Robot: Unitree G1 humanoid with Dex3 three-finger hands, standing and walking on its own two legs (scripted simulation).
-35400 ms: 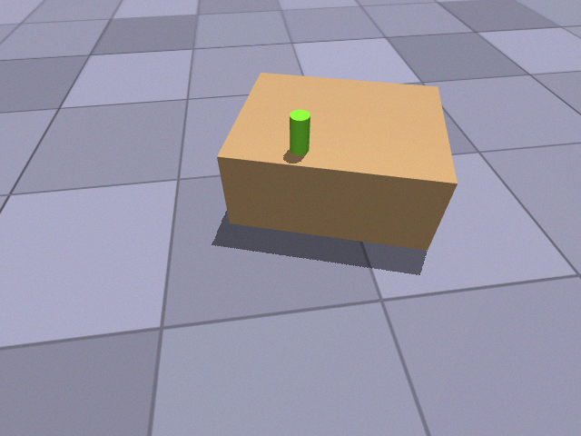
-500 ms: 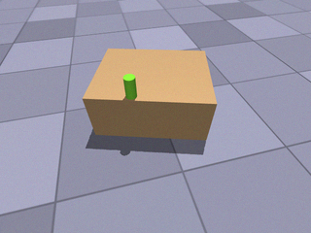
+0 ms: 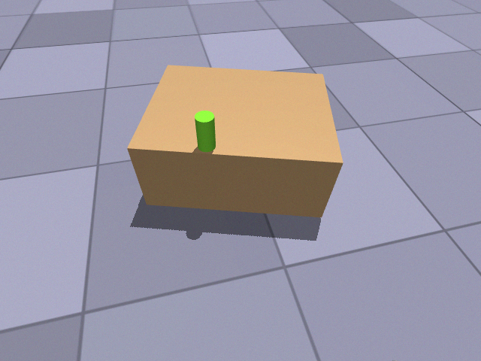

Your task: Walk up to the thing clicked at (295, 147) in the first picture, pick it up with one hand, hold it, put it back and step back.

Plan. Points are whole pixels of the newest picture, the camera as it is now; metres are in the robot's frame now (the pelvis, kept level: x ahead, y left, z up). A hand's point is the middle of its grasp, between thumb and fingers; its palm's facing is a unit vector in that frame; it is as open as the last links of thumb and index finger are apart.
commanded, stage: step back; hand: left
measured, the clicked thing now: (205, 131) +1.02 +0.14 -0.30
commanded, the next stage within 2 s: stand in 0.10 s
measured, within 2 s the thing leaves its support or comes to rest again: neither
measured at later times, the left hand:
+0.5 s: hand out of the picture +0.07 +0.24 -0.15, palm faces -0.04 -0.94 -0.33, open 7.4 cm
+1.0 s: hand out of the picture +0.07 +0.24 -0.14, palm faces -0.03 -0.94 -0.34, open 7.4 cm
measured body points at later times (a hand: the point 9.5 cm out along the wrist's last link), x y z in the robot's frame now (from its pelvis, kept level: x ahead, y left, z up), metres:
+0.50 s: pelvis -0.01 -0.01 +0.01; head +0.01 +0.00 +0.46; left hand +0.08 +0.29 -0.12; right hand +0.07 -0.31 -0.12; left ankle +0.01 +0.12 -0.74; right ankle -0.02 -0.14 -0.74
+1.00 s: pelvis +0.00 -0.01 +0.01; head +0.01 -0.02 +0.46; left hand +0.08 +0.29 -0.12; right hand +0.08 -0.31 -0.12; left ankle +0.01 +0.12 -0.74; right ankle -0.02 -0.14 -0.74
